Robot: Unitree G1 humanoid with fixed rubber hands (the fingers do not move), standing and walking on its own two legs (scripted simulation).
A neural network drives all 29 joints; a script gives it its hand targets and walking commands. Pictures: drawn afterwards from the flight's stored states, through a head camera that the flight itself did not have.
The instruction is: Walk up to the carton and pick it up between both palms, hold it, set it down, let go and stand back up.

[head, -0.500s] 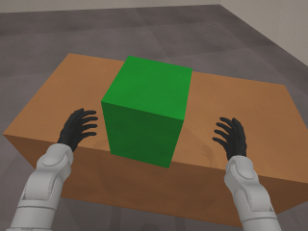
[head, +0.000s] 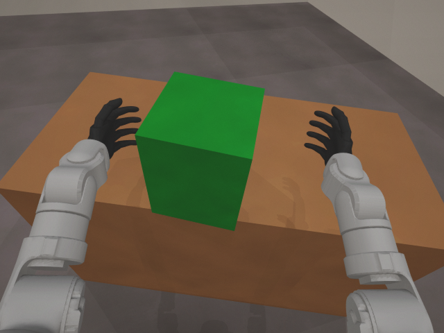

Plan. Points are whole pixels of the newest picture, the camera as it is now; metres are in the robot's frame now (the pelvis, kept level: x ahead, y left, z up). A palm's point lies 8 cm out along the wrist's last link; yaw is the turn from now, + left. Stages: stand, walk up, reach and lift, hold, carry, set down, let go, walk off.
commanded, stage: reach and lift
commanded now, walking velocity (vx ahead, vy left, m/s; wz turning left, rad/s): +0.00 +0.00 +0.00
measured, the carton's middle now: (205, 153) +0.47 +0.02 +0.03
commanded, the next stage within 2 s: none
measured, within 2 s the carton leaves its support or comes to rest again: neither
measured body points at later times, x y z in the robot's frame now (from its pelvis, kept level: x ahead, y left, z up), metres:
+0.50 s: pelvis +0.01 +0.00 +0.00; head +0.01 +0.03 +0.45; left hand +0.46 +0.20 +0.19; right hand +0.42 -0.20 +0.20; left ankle +0.02 +0.11 -0.75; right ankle +0.02 -0.13 -0.75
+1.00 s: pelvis +0.00 -0.01 +0.00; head +0.02 +0.03 +0.45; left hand +0.47 +0.18 +0.12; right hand +0.42 -0.20 +0.13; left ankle +0.02 +0.11 -0.75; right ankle +0.02 -0.13 -0.75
